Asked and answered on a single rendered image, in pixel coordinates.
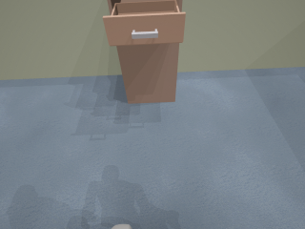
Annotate handle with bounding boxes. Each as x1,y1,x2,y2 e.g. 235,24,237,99
132,29,158,39

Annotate cabinet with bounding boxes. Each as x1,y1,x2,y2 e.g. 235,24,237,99
107,0,183,104

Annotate drawer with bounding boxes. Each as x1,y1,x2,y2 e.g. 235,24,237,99
102,0,186,47

